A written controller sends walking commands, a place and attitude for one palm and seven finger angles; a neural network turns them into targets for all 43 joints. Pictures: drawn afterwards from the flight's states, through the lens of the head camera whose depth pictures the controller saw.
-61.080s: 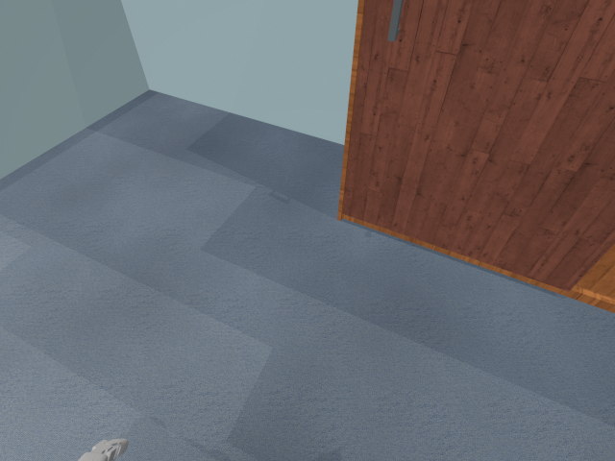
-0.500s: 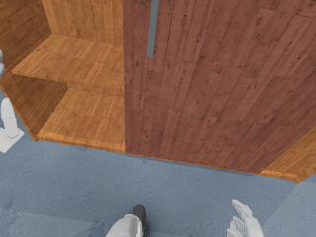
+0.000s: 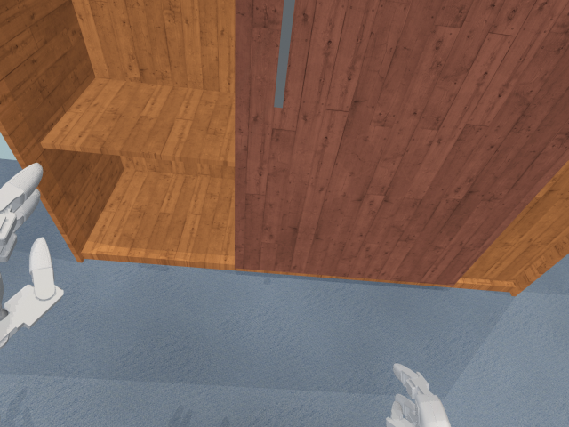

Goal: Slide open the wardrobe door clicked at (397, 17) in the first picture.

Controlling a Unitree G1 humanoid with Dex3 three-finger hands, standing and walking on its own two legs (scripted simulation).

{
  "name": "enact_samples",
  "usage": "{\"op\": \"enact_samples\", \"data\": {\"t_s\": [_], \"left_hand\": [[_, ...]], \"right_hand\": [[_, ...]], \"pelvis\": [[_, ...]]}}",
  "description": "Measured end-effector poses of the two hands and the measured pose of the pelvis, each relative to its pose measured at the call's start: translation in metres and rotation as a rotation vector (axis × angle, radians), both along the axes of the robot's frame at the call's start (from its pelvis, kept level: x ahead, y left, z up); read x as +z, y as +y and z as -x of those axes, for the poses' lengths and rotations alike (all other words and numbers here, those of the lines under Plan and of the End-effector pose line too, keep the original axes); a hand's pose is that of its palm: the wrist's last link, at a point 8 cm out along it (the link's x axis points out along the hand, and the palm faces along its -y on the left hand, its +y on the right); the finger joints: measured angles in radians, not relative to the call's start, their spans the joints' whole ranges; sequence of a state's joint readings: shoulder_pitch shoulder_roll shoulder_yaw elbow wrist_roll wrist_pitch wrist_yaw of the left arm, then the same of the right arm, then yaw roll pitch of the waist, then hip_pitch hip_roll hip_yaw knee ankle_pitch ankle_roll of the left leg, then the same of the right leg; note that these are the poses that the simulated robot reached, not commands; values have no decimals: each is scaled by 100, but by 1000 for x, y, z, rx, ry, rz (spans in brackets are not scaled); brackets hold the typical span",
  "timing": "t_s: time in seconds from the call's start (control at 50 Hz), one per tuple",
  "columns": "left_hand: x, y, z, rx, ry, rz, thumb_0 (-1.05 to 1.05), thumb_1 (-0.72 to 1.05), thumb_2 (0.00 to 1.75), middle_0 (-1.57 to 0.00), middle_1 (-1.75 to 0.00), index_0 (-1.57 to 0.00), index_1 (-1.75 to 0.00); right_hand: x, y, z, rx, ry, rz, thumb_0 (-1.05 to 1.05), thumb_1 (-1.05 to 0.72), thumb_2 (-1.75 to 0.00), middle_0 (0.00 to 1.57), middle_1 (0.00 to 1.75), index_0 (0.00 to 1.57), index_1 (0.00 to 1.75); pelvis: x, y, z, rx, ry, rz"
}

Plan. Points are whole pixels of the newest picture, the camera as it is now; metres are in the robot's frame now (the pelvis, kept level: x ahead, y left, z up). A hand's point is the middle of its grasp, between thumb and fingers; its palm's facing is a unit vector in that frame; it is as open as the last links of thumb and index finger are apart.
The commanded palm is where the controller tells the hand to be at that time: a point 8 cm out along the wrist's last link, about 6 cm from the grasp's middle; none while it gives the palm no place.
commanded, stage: stop stepping back and stand still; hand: left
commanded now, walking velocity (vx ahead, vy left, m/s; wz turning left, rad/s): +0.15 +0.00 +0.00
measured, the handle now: (283, 53) +0.80 +0.07 +0.16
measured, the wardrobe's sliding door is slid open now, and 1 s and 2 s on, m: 0.62 0.62 0.62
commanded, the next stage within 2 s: let the arm hang, fingers relaxed in 0.18 s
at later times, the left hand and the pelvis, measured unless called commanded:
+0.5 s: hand (163, 406) +0.18 +0.19 -0.16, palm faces -0.04 -0.97 -0.24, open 7.4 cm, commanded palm none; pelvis +0.03 +0.01 -0.04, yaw +2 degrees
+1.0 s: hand out of the picture +0.13 +0.22 -0.18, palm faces +0.01 -0.97 -0.26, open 7.4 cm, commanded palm none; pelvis +0.08 +0.02 -0.02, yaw +1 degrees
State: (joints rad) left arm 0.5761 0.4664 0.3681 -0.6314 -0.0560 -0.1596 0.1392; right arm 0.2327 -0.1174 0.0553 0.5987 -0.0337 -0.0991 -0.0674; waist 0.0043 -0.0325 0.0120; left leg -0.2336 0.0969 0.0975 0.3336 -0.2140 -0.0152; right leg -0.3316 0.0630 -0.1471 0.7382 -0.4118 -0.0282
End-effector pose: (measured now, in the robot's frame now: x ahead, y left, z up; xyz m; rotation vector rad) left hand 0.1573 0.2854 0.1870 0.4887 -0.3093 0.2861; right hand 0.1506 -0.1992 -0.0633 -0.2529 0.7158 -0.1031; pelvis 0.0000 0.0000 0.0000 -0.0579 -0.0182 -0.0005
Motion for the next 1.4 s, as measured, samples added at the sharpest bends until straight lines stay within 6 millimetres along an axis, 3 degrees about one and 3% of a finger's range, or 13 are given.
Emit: {"op": "enact_samples", "data": {"t_s": [0.08,0.14,0.24,0.3,0.36,0.42,0.5,0.56,0.72,0.9,1.12,1.24,1.4], "left_hand": [[5,14,6,103,3,-126,1,88,90,-21,-30,-21,-30],[-3,24,6,165,-13,-90,1,88,90,-21,-30,-21,-30],[-32,34,-3,213,28,56,1,88,90,-20,-30,-21,-30],[-55,34,-19,182,62,77,1,89,90,-20,-30,-20,-30],[-138,37,-49,166,398,145,0,89,90,-20,-30,-20,-30],[-233,15,-51,146,823,256,0,90,90,-19,-30,-19,-29],[-320,-42,-14,71,1206,361,1,90,90,-19,-30,-19,-29],[-351,-76,26,64,1384,459,0,91,90,-20,-30,-20,-29],[-353,-45,38,218,1465,490,-5,95,90,-21,-30,-21,-30],[-339,-16,36,286,1524,431,-1,91,90,-20,-30,-20,-30],[-339,-25,26,251,1513,445,0,90,90,-19,-30,-20,-30],[-345,-35,31,230,1539,471,0,90,90,-20,-30,-20,-30],[-348,-31,47,248,1582,476,0,92,90,-20,-30,-20,-30]], "right_hand": [[-18,-19,-2,-23,-2,8,1,-90,-89,21,30,21,30],[-37,-34,-1,-18,45,38,1,-90,-89,20,30,21,30],[-41,-44,9,-76,103,53,2,-91,-89,20,30,21,30],[-48,-45,6,-68,94,79,2,-91,-89,20,30,21,30],[-70,-43,6,-40,170,48,1,-91,-89,20,30,20,30],[-83,-36,14,-26,238,16,1,-91,-89,20,30,20,30],[-100,-34,30,-34,342,-28,1,-91,-89,20,30,21,30],[-109,-36,43,-66,453,-39,1,-91,-89,20,30,21,30],[-101,-29,61,-89,640,-8,1,-91,-89,20,30,21,30],[-99,-14,39,-112,607,-42,1,-91,-89,20,30,20,30],[-98,-5,24,-117,571,-63,1,-92,-89,20,30,21,30],[-96,-5,38,-137,606,-54,1,-91,-89,20,30,20,30],[-95,-1,68,-169,680,-49,1,-91,-89,20,30,20,30]], "pelvis": [[-16,-6,6,17,41,-64],[-24,-2,13,-4,33,-48],[-23,6,-5,13,27,-61],[-32,17,-18,20,32,-46],[-41,25,-20,44,52,-58],[-40,23,-22,58,60,-77],[-45,10,-30,39,52,-108],[-44,6,-37,47,44,-82],[-29,10,-56,57,64,-46],[-19,19,-72,30,46,-52],[-16,24,-80,15,25,-53],[-15,25,-81,11,24,-52],[-15,28,-80,9,21,-49]]}}
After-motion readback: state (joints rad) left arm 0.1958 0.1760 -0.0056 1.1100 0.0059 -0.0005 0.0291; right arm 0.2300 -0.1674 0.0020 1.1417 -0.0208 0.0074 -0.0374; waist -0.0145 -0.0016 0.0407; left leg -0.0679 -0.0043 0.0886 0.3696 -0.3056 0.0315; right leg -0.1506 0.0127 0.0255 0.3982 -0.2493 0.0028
